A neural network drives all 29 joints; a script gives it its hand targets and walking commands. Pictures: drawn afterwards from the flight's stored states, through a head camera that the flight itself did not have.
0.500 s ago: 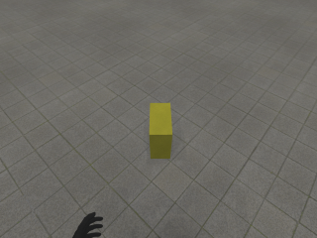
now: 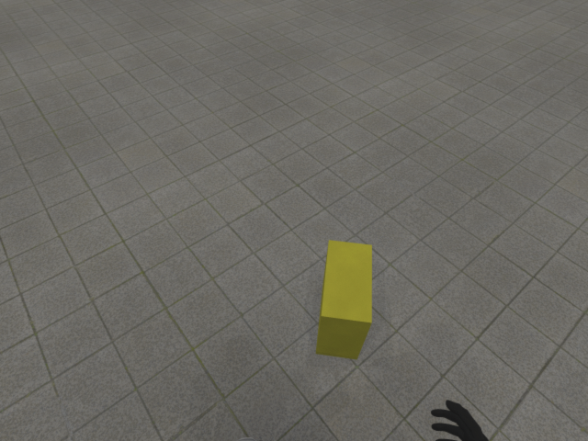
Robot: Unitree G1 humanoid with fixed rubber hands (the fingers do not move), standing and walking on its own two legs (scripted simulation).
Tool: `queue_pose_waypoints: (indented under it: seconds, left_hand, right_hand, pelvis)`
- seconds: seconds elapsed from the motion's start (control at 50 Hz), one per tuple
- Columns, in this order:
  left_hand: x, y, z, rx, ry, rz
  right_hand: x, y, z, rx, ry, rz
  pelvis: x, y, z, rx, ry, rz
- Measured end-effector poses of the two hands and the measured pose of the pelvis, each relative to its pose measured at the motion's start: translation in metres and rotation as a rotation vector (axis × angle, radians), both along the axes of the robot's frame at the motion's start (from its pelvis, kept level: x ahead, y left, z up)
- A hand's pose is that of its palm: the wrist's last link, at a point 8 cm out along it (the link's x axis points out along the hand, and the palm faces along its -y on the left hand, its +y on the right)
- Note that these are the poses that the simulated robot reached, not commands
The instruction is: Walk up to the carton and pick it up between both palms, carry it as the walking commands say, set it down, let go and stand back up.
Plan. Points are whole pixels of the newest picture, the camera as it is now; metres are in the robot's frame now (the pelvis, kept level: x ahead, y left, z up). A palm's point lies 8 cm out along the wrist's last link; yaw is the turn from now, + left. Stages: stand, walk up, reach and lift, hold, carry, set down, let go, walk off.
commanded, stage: walk up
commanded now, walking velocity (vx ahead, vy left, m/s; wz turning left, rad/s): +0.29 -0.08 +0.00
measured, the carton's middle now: (343, 300) +0.65 -0.10 -0.61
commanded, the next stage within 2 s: none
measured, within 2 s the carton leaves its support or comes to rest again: neither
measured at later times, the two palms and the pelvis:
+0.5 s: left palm (201, 395) +0.21 +0.18 -0.11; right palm out of the picture +0.05 -0.29 -0.13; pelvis +0.12 -0.06 +0.01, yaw +0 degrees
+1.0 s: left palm out of the picture +0.15 +0.17 -0.13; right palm out of the picture +0.16 -0.27 -0.12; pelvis +0.15 -0.05 +0.02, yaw +0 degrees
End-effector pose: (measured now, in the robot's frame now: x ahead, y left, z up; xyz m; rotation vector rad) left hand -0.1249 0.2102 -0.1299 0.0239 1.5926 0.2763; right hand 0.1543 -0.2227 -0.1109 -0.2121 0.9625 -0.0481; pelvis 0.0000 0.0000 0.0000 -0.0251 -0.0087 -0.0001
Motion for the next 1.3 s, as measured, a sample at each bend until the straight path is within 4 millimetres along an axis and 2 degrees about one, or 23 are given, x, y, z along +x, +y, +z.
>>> queue_pose_waypoints:
  seconds: [0.02,0.06,0.16,0.22,0.28,0.34,0.4,0.46,0.52,0.58,0.62,0.68,0.76,0.84,0.96,1.1,1.2,1.24,1.3]
  left_hand:
    - [0.015,0.006,-0.006,-0.004,-0.003,-0.008]
    - [0.051,0.019,-0.011,-0.007,-0.034,-0.035]
    - [0.152,0.035,-0.009,-0.019,-0.164,-0.135]
    - [0.202,0.035,-0.004,-0.02,-0.231,-0.177]
    - [0.243,0.028,0.002,-0.023,-0.287,-0.214]
    - [0.281,0.013,0.009,-0.026,-0.342,-0.249]
    - [0.314,-0.007,0.016,-0.015,-0.4,-0.279]
    - [0.337,-0.025,0.016,0.03,-0.459,-0.289]
    - [0.333,-0.038,0.018,0.063,-0.443,-0.262]
    - [0.318,-0.049,0.025,0.065,-0.389,-0.238]
    - [0.314,-0.052,0.027,0.075,-0.372,-0.229]
    - [0.313,-0.053,0.025,0.071,-0.36,-0.223]
    - [0.313,-0.048,0.013,0.056,-0.348,-0.2]
    - [0.308,-0.045,0.006,0.029,-0.326,-0.165]
    - [0.285,-0.042,0.003,0.006,-0.254,-0.157]
    - [0.255,-0.038,0.003,0.0,-0.165,-0.146]
    - [0.241,-0.038,0.004,-0.006,-0.125,-0.136]
    - [0.244,-0.037,0.006,-0.01,-0.112,-0.159]
    - [0.27,-0.037,0.013,-0.006,-0.166,-0.187]
  right_hand:
    - [0.003,0.002,-0.001,-0.012,0.003,-0.013]
    - [-0.007,-0.002,0.001,-0.038,0.056,-0.062]
    - [-0.063,-0.021,0.016,-0.106,0.235,-0.178]
    - [-0.094,-0.027,0.022,-0.118,0.323,-0.221]
    - [-0.119,-0.032,0.024,-0.115,0.401,-0.26]
    - [-0.134,-0.04,0.022,-0.101,0.459,-0.289]
    - [-0.136,-0.052,0.014,-0.067,0.487,-0.309]
    - [-0.124,-0.064,-0.008,-0.019,0.494,-0.3]
    - [-0.089,-0.07,-0.023,0.012,0.467,-0.257]
    - [-0.046,-0.07,-0.024,0.042,0.406,-0.24]
    - [-0.027,-0.067,-0.024,0.053,0.385,-0.226]
    - [-0.01,-0.065,-0.025,0.053,0.374,-0.215]
    - [0.001,-0.065,-0.025,0.018,0.36,-0.206]
    - [0.004,-0.062,-0.014,-0.004,0.353,-0.192]
    - [0.004,-0.054,-0.007,-0.009,0.349,-0.179]
    - [-0.01,-0.043,-0.009,0.004,0.39,-0.177]
    - [-0.022,-0.036,-0.011,0.017,0.414,-0.186]
    - [-0.029,-0.042,-0.008,0.013,0.41,-0.224]
    - [-0.052,-0.056,-0.001,-0.011,0.457,-0.263]
  pelvis:
    - [0.007,0.004,-0.002,0.002,0.001,0.0]
    - [0.019,0.007,0.001,-0.007,0.0,-0.009]
    - [0.046,0.008,0.018,-0.022,0.001,-0.01]
    - [0.059,0.005,0.024,-0.03,0.003,-0.006]
    - [0.071,-0.003,0.027,-0.031,0.008,-0.004]
    - [0.083,-0.014,0.028,-0.026,0.011,-0.003]
    - [0.095,-0.029,0.025,-0.011,0.012,-0.003]
    - [0.112,-0.049,0.013,0.03,0.008,-0.001]
    - [0.124,-0.06,0.01,0.037,0.002,0.004]
    - [0.133,-0.064,0.018,0.039,-0.005,0.003]
    - [0.136,-0.065,0.021,0.041,-0.004,-0.001]
    - [0.139,-0.065,0.02,0.036,-0.005,-0.005]
    - [0.142,-0.061,0.014,0.009,-0.009,-0.004]
    - [0.144,-0.058,0.018,0.015,-0.021,-0.007]
    - [0.145,-0.053,0.022,0.022,-0.027,-0.007]
    - [0.145,-0.047,0.023,0.024,-0.026,-0.006]
    - [0.146,-0.044,0.023,0.025,-0.02,-0.012]
    - [0.15,-0.046,0.025,0.02,-0.011,-0.021]
    - [0.156,-0.053,0.029,0.003,0.004,-0.017]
